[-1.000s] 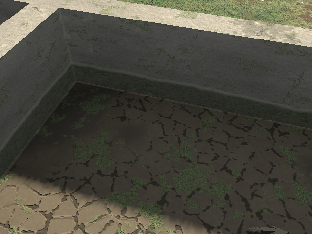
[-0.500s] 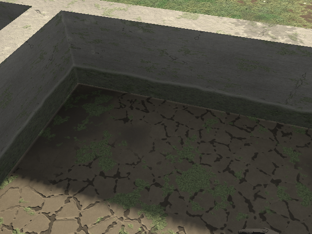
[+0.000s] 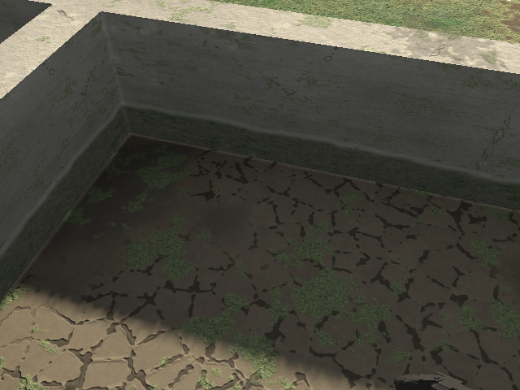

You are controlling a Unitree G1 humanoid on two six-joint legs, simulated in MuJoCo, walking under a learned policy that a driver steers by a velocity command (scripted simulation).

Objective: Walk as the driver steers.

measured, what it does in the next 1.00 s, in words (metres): stands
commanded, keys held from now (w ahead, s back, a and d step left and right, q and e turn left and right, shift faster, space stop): w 1.00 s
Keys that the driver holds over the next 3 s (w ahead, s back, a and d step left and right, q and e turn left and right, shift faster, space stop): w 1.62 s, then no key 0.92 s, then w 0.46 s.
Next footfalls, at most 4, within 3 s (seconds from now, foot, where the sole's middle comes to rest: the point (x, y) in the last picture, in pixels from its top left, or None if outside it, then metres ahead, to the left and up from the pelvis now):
none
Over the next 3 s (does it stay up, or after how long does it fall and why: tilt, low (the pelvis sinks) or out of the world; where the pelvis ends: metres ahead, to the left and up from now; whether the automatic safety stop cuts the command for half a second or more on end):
stays up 0.00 -0.01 0.01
